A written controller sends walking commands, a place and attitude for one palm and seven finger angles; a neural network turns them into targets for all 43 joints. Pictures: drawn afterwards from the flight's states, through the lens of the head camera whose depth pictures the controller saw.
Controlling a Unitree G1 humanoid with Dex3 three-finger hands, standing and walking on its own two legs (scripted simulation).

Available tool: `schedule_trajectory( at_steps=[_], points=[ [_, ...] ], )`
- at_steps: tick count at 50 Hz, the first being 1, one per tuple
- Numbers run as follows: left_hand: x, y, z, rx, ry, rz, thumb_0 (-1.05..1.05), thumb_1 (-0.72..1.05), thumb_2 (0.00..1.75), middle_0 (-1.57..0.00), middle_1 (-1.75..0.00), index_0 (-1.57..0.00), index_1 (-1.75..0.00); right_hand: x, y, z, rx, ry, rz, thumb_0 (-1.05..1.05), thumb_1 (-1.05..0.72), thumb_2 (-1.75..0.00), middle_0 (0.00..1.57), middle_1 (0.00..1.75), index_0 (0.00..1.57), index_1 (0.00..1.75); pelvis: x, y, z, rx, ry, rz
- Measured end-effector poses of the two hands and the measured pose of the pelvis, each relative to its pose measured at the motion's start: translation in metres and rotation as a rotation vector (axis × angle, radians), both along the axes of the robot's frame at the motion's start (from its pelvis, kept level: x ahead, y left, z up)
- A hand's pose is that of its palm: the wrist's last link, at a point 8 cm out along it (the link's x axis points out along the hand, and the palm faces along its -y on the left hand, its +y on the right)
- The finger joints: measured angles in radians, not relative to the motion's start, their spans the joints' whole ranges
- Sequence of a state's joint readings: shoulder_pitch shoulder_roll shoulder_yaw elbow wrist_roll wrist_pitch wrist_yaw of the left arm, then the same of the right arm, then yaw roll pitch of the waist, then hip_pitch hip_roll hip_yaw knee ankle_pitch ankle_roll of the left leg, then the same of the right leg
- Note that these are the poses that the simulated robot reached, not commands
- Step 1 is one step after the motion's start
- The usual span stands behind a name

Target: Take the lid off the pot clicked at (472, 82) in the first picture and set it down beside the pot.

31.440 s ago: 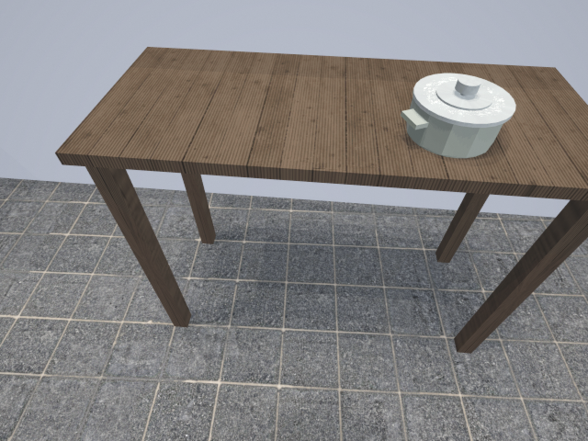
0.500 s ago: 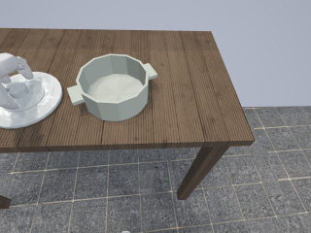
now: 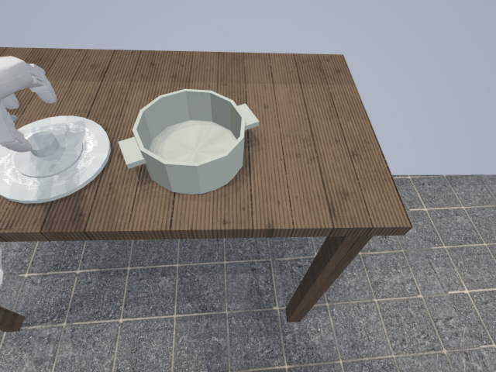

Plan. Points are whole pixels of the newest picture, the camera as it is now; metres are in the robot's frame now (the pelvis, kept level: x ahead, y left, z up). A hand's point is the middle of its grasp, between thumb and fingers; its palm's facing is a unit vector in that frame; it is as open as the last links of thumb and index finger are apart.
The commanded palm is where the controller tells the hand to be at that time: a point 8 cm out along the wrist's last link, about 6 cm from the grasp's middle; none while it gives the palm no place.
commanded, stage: raise the empty hand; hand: left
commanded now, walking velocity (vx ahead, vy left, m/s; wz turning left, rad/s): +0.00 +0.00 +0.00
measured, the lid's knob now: (43, 144) +0.46 +0.33 +0.10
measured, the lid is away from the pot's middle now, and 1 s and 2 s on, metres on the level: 0.24 0.24 0.24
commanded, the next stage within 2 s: draw the hand back to the body in 0.86 s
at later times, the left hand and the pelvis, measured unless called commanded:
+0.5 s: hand out of the picture +0.45 +0.34 +0.22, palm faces -0.26 -0.11 -0.96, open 11.1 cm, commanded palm +0.45 +0.33 +0.29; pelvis +0.00 -0.01 +0.01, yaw +0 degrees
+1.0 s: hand out of the picture +0.46 +0.32 +0.26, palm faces -0.23 -0.08 -0.97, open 11.1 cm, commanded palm +0.44 +0.32 +0.32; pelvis +0.01 -0.02 +0.01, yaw +0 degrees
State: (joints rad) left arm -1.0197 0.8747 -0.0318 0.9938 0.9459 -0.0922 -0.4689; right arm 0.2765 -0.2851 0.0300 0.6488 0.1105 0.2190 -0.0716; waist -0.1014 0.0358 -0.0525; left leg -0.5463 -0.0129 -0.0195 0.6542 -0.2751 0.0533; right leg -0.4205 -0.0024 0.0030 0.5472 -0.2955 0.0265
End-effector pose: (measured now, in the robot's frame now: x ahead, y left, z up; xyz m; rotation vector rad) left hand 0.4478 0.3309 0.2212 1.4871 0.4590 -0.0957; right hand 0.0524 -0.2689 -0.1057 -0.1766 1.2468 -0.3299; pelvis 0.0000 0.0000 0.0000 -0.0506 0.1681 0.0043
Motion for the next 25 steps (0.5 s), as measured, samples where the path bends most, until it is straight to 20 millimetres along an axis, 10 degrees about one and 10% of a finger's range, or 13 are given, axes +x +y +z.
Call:
schedule_trajectory(
  at_steps=[25],
  points=[
    [-0.001,0.004,0.055,0.019,-0.074,0.086,0.00,-0.11,0.85,-0.47,-0.67,-0.46,-0.67,0.013,-0.003,0.004,0.032,-0.025,0.018,0.00,-0.91,-0.90,0.20,0.30,0.20,0.30,0.004,-0.005,0.007,0.011,-0.019,0.002]
  ],
)
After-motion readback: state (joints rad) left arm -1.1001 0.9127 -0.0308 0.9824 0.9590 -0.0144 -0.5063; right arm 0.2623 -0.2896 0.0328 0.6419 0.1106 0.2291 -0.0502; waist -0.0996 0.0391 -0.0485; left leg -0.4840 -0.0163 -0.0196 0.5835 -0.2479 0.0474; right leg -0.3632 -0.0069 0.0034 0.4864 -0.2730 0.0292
